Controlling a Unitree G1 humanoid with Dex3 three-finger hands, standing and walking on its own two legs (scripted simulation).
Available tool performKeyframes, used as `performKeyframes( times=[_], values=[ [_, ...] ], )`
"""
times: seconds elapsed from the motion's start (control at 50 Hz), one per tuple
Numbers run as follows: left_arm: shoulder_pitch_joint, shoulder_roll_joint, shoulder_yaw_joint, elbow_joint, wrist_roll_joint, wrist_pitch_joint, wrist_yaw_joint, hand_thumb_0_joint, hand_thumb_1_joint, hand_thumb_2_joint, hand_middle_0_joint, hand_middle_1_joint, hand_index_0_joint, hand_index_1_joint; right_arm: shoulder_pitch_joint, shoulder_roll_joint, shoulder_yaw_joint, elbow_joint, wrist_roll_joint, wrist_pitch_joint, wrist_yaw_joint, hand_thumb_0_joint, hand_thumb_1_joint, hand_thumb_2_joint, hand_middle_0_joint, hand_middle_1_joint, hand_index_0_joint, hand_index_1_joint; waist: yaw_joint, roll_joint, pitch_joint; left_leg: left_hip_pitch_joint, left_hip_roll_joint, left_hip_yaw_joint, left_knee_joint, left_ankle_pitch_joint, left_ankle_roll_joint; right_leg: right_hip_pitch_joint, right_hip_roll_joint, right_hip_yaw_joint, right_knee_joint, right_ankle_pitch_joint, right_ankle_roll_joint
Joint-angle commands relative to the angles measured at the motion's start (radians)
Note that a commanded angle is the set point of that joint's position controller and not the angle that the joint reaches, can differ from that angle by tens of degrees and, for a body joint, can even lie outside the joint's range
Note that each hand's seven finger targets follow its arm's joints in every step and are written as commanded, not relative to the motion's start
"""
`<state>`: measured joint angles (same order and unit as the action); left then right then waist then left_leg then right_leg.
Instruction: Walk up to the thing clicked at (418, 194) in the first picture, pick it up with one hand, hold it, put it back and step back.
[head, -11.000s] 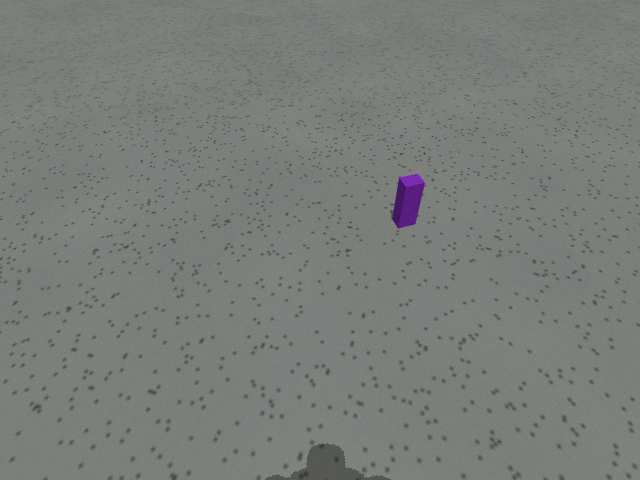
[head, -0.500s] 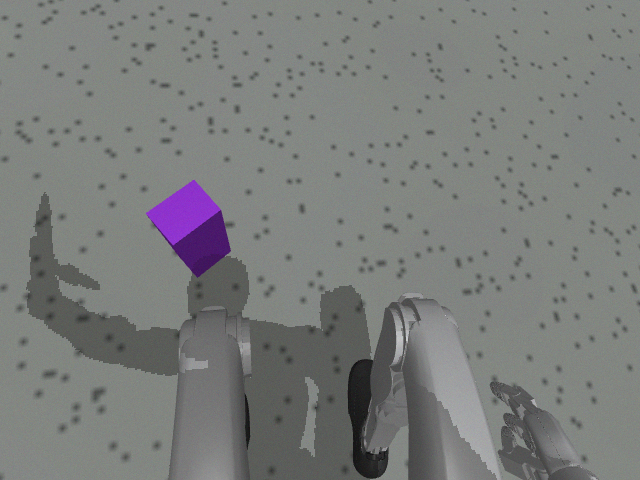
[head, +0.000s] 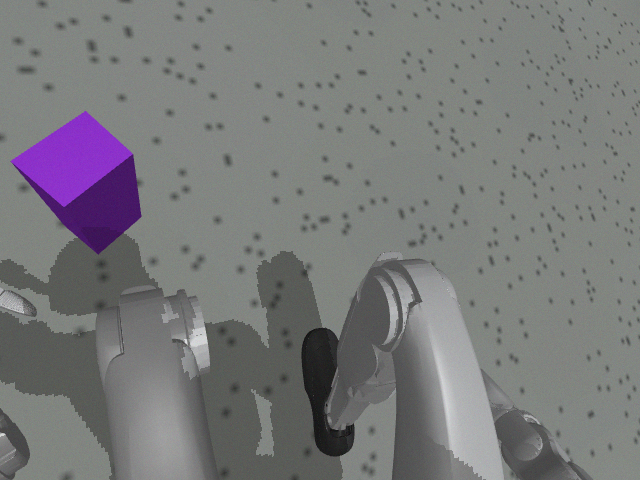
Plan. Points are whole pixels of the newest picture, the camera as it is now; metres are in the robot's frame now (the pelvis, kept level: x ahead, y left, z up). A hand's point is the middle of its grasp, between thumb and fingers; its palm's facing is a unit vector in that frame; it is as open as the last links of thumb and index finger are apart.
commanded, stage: close in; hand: left
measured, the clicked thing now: (93, 196) +0.46 +0.23 -0.18
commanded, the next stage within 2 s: rest palm in 0.74 s
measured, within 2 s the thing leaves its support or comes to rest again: neither
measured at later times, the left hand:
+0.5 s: hand (60, 215) +0.42 +0.25 -0.15, palm faces +0.16 -0.99 +0.03, open 17.7 cm
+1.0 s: hand (77, 207) +0.44 +0.24 -0.16, palm faces +0.21 -0.98 +0.01, open 17.4 cm
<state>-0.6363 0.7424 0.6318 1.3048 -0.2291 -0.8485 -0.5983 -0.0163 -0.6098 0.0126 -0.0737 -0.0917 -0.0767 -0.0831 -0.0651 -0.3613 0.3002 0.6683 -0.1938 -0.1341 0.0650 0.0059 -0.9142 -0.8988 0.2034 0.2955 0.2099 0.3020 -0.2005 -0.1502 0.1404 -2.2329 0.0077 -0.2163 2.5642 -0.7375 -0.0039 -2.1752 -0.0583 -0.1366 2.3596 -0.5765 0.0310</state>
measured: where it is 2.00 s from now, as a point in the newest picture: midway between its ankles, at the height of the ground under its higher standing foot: (256, 444)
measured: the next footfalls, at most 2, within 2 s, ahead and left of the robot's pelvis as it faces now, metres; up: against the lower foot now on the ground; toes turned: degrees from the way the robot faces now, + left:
none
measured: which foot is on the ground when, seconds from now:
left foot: down 0.00-1.00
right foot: down 0.00-1.00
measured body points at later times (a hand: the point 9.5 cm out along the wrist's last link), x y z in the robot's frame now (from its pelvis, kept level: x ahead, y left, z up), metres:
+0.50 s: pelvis -0.02 +0.01 -0.01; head +0.20 +0.16 +0.35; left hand +0.41 +0.31 -0.15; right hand +0.13 -0.26 -0.05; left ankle +0.07 +0.12 -0.27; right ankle +0.14 -0.13 -0.27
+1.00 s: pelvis -0.02 +0.01 -0.01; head +0.22 +0.16 +0.34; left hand +0.42 +0.29 -0.16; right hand +0.12 -0.25 -0.06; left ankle +0.07 +0.12 -0.27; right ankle +0.14 -0.13 -0.27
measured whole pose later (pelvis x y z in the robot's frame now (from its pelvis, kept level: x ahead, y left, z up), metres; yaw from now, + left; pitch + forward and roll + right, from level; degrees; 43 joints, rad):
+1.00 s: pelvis -0.02 +0.01 -0.01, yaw -4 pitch +15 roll -16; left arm -0.68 0.75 0.47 1.42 -0.06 -1.09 -0.06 -0.01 -0.51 0.08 -0.04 -0.04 -0.04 -0.05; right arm -0.10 -0.38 0.44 0.59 -0.33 -0.01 0.15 0.00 -0.90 -0.90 0.20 0.30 0.21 0.30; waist -0.28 -0.21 0.26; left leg -2.22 0.00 -0.31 2.63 -0.71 0.00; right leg -2.11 -0.03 -0.21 2.35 -0.52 0.06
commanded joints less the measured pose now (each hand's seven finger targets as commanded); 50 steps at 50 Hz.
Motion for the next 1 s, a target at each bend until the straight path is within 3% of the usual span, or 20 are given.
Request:
performKeyframes(
  times=[0.0, 0.04, 0.08, 0.12, 0.16, 0.2, 0.22, 0.26, 0.36, 0.38, 0.42, 0.6, 0.78, 0.82, 0.88, 0.94, 0.98],
  values=[
    [-0.216, 0.246, 0.000, -0.094, -0.006, -0.127, 0.064, 0.000, -0.611, 0.000, -0.071, -0.085, -0.102, -0.050, 0.070, -0.322, -0.062, -0.051, -0.023, 0.005, -0.007, 0.000, -0.914, -0.896, 0.200, 0.301, 0.200, 0.301, -0.047, 0.398, -0.640, 0.417, 0.018, 0.068, -0.307, 0.182, -0.007, 0.364, 0.061, -0.088, -0.160, 0.105, -0.047],
    [-0.222, 0.213, -0.010, -0.093, 0.001, -0.150, 0.104, 0.000, -0.611, 0.000, -0.068, -0.090, -0.101, -0.055, 0.057, -0.327, -0.048, -0.055, -0.034, 0.012, 0.002, 0.000, -0.913, -0.896, 0.200, 0.301, 0.200, 0.301, -0.057, 0.417, -0.612, 0.441, 0.019, 0.054, -0.319, 0.185, -0.015, 0.348, 0.063, -0.105, -0.150, 0.109, -0.046],
    [-0.222, 0.262, 0.014, -0.113, 0.023, -0.171, 0.153, 0.000, -0.611, 0.000, -0.062, -0.087, -0.095, -0.051, 0.052, -0.337, -0.042, -0.055, -0.050, 0.024, 0.009, 0.000, -0.910, -0.896, 0.200, 0.301, 0.200, 0.301, -0.041, 0.460, -0.615, 0.454, 0.022, 0.050, -0.313, 0.202, -0.022, 0.351, 0.068, -0.110, -0.138, 0.120, -0.048],
    [-0.215, 0.214, -0.018, -0.109, 0.049, -0.186, 0.198, 0.000, -0.611, 0.000, -0.060, -0.083, -0.095, -0.045, 0.042, -0.339, -0.039, -0.056, -0.060, 0.034, 0.017, 0.000, -0.909, -0.896, 0.201, 0.301, 0.200, 0.301, -0.057, 0.479, -0.576, 0.459, 0.025, 0.040, -0.326, 0.191, -0.028, 0.333, 0.064, -0.121, -0.130, 0.119, -0.047],
    [-0.241, 0.240, -0.012, -0.177, 0.075, -0.207, 0.239, 0.000, -0.611, 0.000, -0.058, -0.079, -0.095, -0.038, 0.043, -0.350, -0.045, -0.061, -0.072, 0.047, 0.024, 0.000, -0.911, -0.895, 0.201, 0.301, 0.200, 0.301, -0.063, 0.536, -0.582, 0.486, 0.026, 0.030, -0.335, 0.207, -0.037, 0.322, 0.065, -0.131, -0.117, 0.139, -0.048],
    [-0.202, 0.164, -0.056, -0.121, 0.096, -0.204, 0.267, 0.000, -0.611, 0.000, -0.059, -0.069, -0.094, -0.030, 0.042, -0.352, -0.047, -0.066, -0.081, 0.056, 0.032, 0.000, -0.911, -0.896, 0.201, 0.301, 0.200, 0.301, -0.092, 0.504, -0.549, 0.467, 0.026, 0.026, -0.327, 0.206, -0.035, 0.328, 0.065, -0.138, -0.122, 0.152, -0.046],
    [-0.230, 0.175, -0.065, -0.135, 0.102, -0.209, 0.282, 0.000, -0.611, 0.000, -0.054, -0.072, -0.090, -0.031, 0.045, -0.357, -0.048, -0.066, -0.079, 0.060, 0.035, 0.000, -0.909, -0.895, 0.201, 0.301, 0.200, 0.301, -0.103, 0.497, -0.524, 0.440, 0.025, 0.020, -0.333, 0.180, -0.032, 0.317, 0.066, -0.141, -0.126, 0.137, -0.046],
    [-0.200, 0.155, -0.087, -0.102, 0.107, -0.208, 0.306, 0.000, -0.611, 0.000, -0.053, -0.060, -0.088, -0.021, 0.043, -0.357, -0.042, -0.070, -0.088, 0.073, 0.041, 0.000, -0.913, -0.896, 0.201, 0.301, 0.200, 0.301, -0.109, 0.472, -0.504, 0.418, 0.024, 0.017, -0.329, 0.164, -0.027, 0.329, 0.067, -0.143, -0.133, 0.131, -0.043],
    [-0.249, 0.126, -0.133, -0.085, 0.105, -0.227, 0.361, 0.000, -0.611, 0.000, -0.048, -0.062, -0.087, -0.020, 0.018, -0.359, -0.027, -0.096, -0.097, 0.085, 0.056, 0.000, -0.912, -0.896, 0.201, 0.301, 0.200, 0.301, -0.136, 0.406, -0.465, 0.362, 0.021, 0.004, -0.318, 0.082, -0.012, 0.318, 0.072, -0.148, -0.153, 0.081, -0.035],
    [-0.249, 0.140, -0.122, -0.072, 0.107, -0.229, 0.374, 0.000, -0.611, 0.000, -0.054, -0.059, -0.089, -0.021, 0.030, -0.359, -0.023, -0.094, -0.099, 0.088, 0.058, 0.000, -0.910, -0.896, 0.201, 0.301, 0.200, 0.301, -0.140, 0.399, -0.468, 0.354, 0.020, 0.005, -0.315, 0.068, -0.010, 0.332, 0.075, -0.149, -0.159, 0.073, -0.034],
    [-0.272, 0.142, -0.135, -0.068, 0.116, -0.245, 0.392, 0.000, -0.611, 0.000, -0.050, -0.056, -0.083, -0.020, 0.010, -0.360, -0.019, -0.101, -0.102, 0.089, 0.059, 0.000, -0.909, -0.896, 0.201, 0.301, 0.200, 0.301, -0.143, 0.388, -0.441, 0.337, 0.022, -0.001, -0.320, 0.016, -0.007, 0.309, 0.074, -0.150, -0.163, 0.035, -0.032],
    [-0.236, 0.179, -0.107, -0.021, 0.144, -0.290, 0.464, 0.000, -0.608, 0.031, -0.046, -0.063, -0.065, -0.044, 0.011, -0.366, 0.008, -0.108, -0.129, 0.114, 0.064, 0.000, -0.906, -0.900, 0.201, 0.300, 0.200, 0.300, -0.138, 0.445, -0.457, 0.389, 0.027, -0.012, -0.320, 0.092, -0.022, 0.349, 0.082, -0.155, -0.144, 0.101, -0.036],
    [-0.270, 0.157, -0.157, -0.037, 0.160, -0.302, 0.511, 0.000, -0.549, 0.066, -0.035, -0.060, -0.045, -0.049, 0.013, -0.367, 0.017, -0.098, -0.135, 0.122, 0.070, 0.000, -0.905, -0.901, 0.200, 0.300, 0.200, 0.300, -0.169, 0.441, -0.444, 0.370, 0.026, -0.020, -0.314, 0.088, -0.018, 0.353, 0.083, -0.161, -0.149, 0.114, -0.035],
    [-0.268, 0.149, -0.162, -0.043, 0.158, -0.303, 0.521, 0.000, -0.558, 0.076, -0.029, -0.065, -0.039, -0.055, 0.011, -0.366, 0.017, -0.095, -0.136, 0.125, 0.071, 0.000, -0.904, -0.902, 0.200, 0.300, 0.200, 0.300, -0.166, 0.426, -0.449, 0.370, 0.026, -0.021, -0.307, 0.083, -0.016, 0.357, 0.084, -0.162, -0.150, 0.115, -0.032],
    [-0.253, 0.157, -0.157, -0.033, 0.161, -0.305, 0.535, 0.000, -0.453, 0.102, -0.050, -0.031, -0.034, -0.044, 0.018, -0.364, 0.022, -0.094, -0.138, 0.129, 0.073, 0.000, -0.889, -0.903, 0.200, 0.300, 0.200, 0.300, -0.163, 0.434, -0.475, 0.387, 0.026, -0.020, -0.302, 0.123, -0.020, 0.378, 0.087, -0.161, -0.148, 0.144, -0.034],
    [-0.278, 0.151, -0.169, -0.023, 0.169, -0.310, 0.551, 0.000, -0.423, 0.117, -0.045, -0.033, -0.029, -0.046, 0.015, -0.363, 0.029, -0.091, -0.140, 0.134, 0.073, 0.000, -0.889, -0.903, 0.201, 0.300, 0.200, 0.300, -0.182, 0.435, -0.445, 0.384, 0.029, -0.031, -0.305, 0.128, -0.021, 0.363, 0.085, -0.166, -0.145, 0.149, -0.033],
    [-0.275, 0.158, -0.167, -0.014, 0.169, -0.313, 0.559, 0.000, -0.399, 0.130, -0.041, -0.034, -0.021, -0.049, 0.006, -0.358, 0.036, -0.098, -0.142, 0.136, 0.075, 0.000, -0.889, -0.904, 0.200, 0.300, 0.200, 0.300, -0.174, 0.424, -0.445, 0.373, 0.027, -0.028, -0.300, 0.116, -0.018, 0.374, 0.089, -0.164, -0.151, 0.142, -0.033]
  ],
)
